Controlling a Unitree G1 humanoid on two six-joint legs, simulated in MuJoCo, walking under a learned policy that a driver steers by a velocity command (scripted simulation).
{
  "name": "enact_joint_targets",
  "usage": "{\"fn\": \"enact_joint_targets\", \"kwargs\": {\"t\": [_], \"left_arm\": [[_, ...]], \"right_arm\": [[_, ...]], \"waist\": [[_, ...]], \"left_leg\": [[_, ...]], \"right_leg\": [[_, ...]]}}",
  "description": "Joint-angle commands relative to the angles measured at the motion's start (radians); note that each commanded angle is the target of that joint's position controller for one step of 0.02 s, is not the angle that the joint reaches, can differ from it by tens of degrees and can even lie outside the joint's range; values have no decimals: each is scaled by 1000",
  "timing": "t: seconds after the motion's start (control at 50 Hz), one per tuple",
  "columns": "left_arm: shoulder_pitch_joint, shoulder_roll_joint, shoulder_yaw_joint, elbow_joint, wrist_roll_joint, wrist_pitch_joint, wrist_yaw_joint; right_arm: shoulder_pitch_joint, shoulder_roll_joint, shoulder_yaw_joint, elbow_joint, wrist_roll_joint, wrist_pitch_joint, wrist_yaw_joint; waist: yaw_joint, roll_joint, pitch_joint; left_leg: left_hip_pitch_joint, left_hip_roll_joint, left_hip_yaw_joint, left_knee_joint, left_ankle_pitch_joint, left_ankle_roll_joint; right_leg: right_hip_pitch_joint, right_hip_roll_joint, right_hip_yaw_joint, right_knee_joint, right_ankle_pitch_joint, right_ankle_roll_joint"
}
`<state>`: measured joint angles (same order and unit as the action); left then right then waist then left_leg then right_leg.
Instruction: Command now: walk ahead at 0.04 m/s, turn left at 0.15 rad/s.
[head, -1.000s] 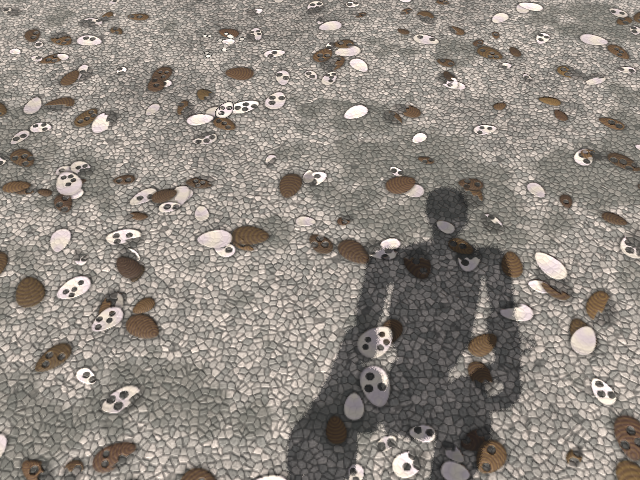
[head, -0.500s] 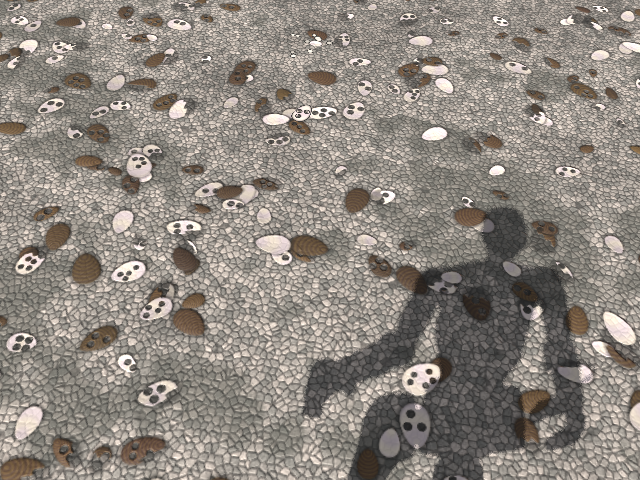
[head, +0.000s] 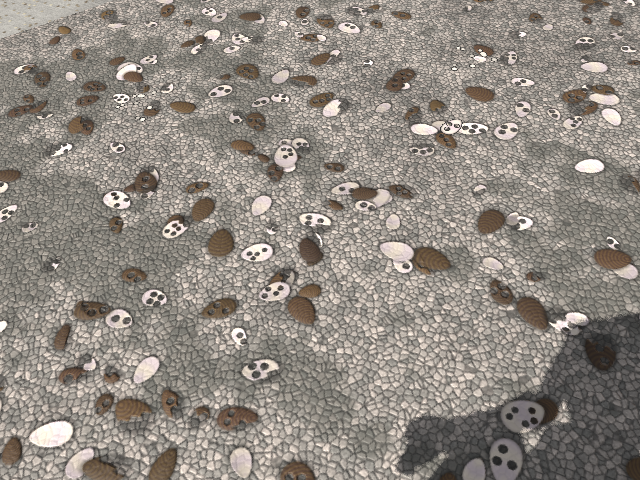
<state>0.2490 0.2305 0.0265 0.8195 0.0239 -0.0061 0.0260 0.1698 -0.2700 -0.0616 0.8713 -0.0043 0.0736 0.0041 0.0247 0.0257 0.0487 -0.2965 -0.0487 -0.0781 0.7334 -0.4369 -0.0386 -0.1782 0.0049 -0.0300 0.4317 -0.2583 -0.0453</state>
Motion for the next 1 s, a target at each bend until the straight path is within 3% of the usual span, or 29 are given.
{"fn": "enact_joint_targets", "kwargs": {"t": [0.02,0.04,0.06,0.08,0.1,0.12,0.16,0.2,0.24,0.3,0.36,0.4,0.42,0.44,0.46,0.48,0.5,0.52,0.54,0.56,0.58,0.64,0.74,0.8,0.86,0.92,0.96,0.98,1.0], "left_arm": [[38,175,41,-16,1,0,-6],[33,165,38,-6,-3,4,-8],[46,147,34,2,-1,2,-10],[31,104,23,-16,-1,-2,-16],[-10,71,14,-50,-5,-4,-18],[-107,152,33,-67,13,-1,-16],[-93,157,45,-56,-2,-7,-37],[-65,142,48,-39,9,-20,-59],[-67,121,46,-32,14,-26,-68],[-137,97,39,-58,8,-25,-74],[-172,102,39,-80,2,-22,-73],[-130,110,44,-75,1,-26,-68],[-66,112,48,-55,3,-30,-62],[36,131,59,-20,7,-38,-52],[192,185,79,25,16,-52,-36],[336,328,108,45,25,-60,-28],[301,284,95,56,9,-53,-34],[167,227,78,20,2,-50,-40],[83,167,62,-1,0,-54,-45],[53,144,53,-5,-1,-61,-44],[53,123,45,3,-4,-70,-41],[124,119,40,46,-9,-90,-38],[207,102,31,99,-15,-92,-37],[232,104,28,122,-13,-95,-33],[253,114,29,147,-10,-94,-27],[224,131,31,160,-4,-89,-18],[201,146,35,163,0,-76,-18],[203,130,28,149,-7,-75,-19],[316,14,3,119,-42,-75,-33]], "right_arm": [[23,-48,6,-37,9,-17,-14],[58,-31,14,-18,1,-26,-18],[79,-52,12,-3,-14,-40,-25],[135,-107,5,10,-33,-58,-32],[177,-230,-29,38,-19,-55,-31],[211,-204,-31,51,-26,-59,-22],[136,-131,-9,38,-24,-77,-15],[111,-108,-3,39,-13,-100,-19],[129,-105,-4,51,-11,-119,-15],[161,-114,-7,70,-12,-136,-11],[179,-139,-14,79,-17,-143,-6],[168,-157,-19,78,-14,-145,-3],[154,-164,-21,78,-11,-144,-2],[155,-154,-17,80,-14,-145,-2],[152,-116,-4,74,-19,-149,1],[165,-16,22,22,1,-154,5],[162,-88,3,29,-20,-149,4],[143,-104,-4,29,-20,-146,11],[125,-96,-1,34,-18,-148,24],[123,-76,2,38,-18,-145,30],[134,-65,5,48,-30,-137,33],[98,-48,11,44,-34,-118,41],[-104,-27,23,-25,-34,-112,46],[-203,-6,36,-60,-28,-117,49],[-248,-16,36,-84,-24,-119,43],[-185,-40,24,-75,-25,-127,31],[60,-76,2,3,-28,-140,14],[226,-128,-17,45,-49,-149,3],[322,-239,-47,49,-74,-148,-7]], "waist": [[-5,-207,-96],[-31,-179,-94],[-37,-138,-93],[-56,-5,-114],[-69,217,-48],[-135,174,53],[-76,115,113],[-45,117,93],[-43,95,55],[-59,102,65],[-65,102,78],[-37,84,75],[0,61,66],[44,22,33],[111,-84,-52],[137,-380,-159],[89,-282,-128],[27,-164,-24],[-1,-95,16],[-23,-88,24],[-35,-97,20],[-37,-94,10],[-6,-77,55],[12,-90,66],[16,-93,74],[-28,-104,35],[-129,-96,-102],[-186,-59,-202],[-141,160,-360]], "left_leg": [[69,-19,94,-249,61,30],[181,-14,105,-411,181,49],[313,19,52,-457,219,71],[450,168,-128,-477,94,109],[404,315,-351,-528,-54,224],[342,382,-446,-597,-169,301],[282,331,-383,-654,-214,292],[285,270,-275,-665,-69,261],[282,240,-198,-651,53,257],[232,238,-150,-641,101,256],[175,258,-137,-619,120,251],[120,270,-130,-580,151,239],[79,259,-112,-528,186,224],[32,223,-78,-407,292,205],[-39,147,5,-145,361,174],[-277,-5,135,239,62,112],[-349,-19,14,404,-84,135],[-381,55,-11,456,0,159],[-356,95,1,427,87,160],[-324,123,16,382,133,154],[-294,138,29,356,170,141],[-320,144,67,337,242,109],[-426,146,120,143,359,63],[-356,117,156,-28,433,65],[-305,96,168,-127,435,96],[-196,50,180,-177,341,148],[80,-11,202,-250,310,190],[336,103,83,-261,265,230],[658,429,-406,-302,117,357]], "right_leg": [[122,-210,181,-32,580,-144],[63,-197,180,-34,398,-115],[-44,-181,186,-30,198,-81],[-195,-122,125,86,-31,-50],[-358,30,-31,190,-230,-24],[-446,-2,-8,353,-307,-19],[-486,-40,41,461,-212,-16],[-462,-58,30,471,-108,2],[-433,-56,5,457,-50,21],[-384,-64,-12,337,-3,41],[-287,-58,-26,223,-2,28],[-165,-38,-48,160,15,9],[-63,-19,-65,111,37,1],[79,11,-67,75,16,-8],[258,-64,41,5,-74,-35],[425,-354,516,-201,-397,-131],[320,-406,748,-307,-515,-171],[220,-384,622,-287,-532,-166],[138,-334,507,-291,-403,-152],[99,-287,404,-303,-268,-133],[82,-250,326,-311,-149,-117],[107,-224,212,-317,115,-135],[153,-195,108,-333,311,-151],[147,-181,60,-326,412,-144],[203,-210,55,-309,500,-139],[286,-229,36,-189,793,-117],[275,-194,-1,111,947,-87],[100,-160,-21,360,716,-73],[-265,-7,-60,767,103,-25]]}}
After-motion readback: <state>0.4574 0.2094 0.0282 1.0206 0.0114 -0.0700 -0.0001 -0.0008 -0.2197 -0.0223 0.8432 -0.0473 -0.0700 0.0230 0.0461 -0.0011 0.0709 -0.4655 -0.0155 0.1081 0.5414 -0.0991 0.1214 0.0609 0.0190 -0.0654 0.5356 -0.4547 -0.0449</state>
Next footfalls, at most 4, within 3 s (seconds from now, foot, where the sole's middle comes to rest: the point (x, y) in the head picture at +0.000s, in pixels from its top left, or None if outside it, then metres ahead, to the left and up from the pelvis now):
0.08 left None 0.01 0.12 -0.78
0.46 right None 0.21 -0.13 -0.78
0.98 left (336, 449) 0.54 0.05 -0.78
1.54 right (407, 325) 0.84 -0.11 -0.78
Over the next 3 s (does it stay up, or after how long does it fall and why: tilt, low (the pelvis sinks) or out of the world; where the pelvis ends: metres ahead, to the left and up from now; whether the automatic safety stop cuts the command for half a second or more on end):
stays up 1.38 -0.34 -0.01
